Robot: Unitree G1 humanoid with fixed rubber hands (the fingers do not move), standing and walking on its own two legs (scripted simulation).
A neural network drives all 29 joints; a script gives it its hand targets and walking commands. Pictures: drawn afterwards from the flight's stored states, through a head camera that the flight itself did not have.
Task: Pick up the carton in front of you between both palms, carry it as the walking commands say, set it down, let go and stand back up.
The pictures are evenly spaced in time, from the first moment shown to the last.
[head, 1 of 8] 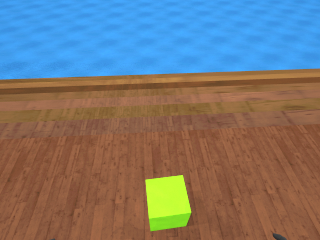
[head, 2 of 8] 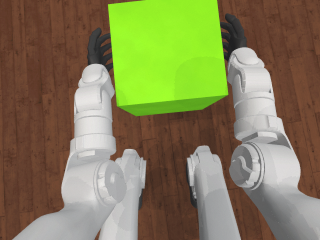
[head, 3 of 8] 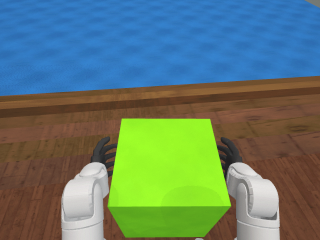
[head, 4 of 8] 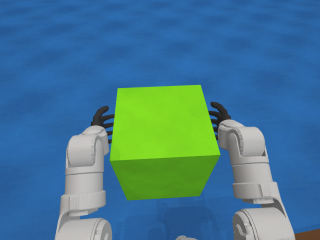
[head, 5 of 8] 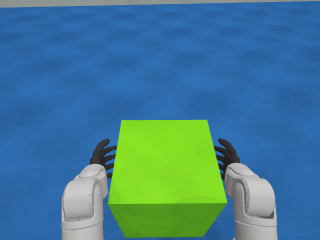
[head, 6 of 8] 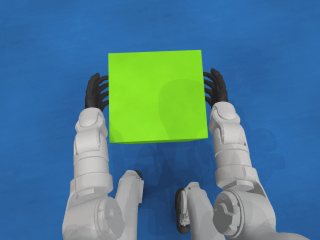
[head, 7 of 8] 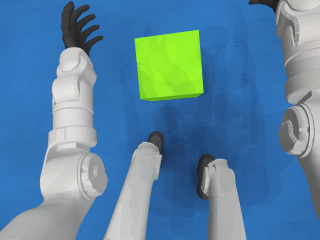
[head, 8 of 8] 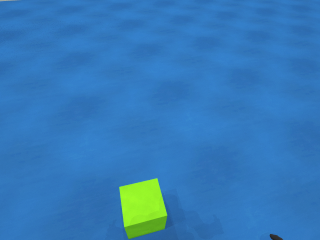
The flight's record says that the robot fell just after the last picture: no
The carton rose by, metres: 0.69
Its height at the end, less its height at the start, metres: -0.92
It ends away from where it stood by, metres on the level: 4.91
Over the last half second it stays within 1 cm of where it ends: yes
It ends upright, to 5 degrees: yes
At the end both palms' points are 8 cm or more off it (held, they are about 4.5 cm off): yes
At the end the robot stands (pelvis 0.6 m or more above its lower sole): yes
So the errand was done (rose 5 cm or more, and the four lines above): yes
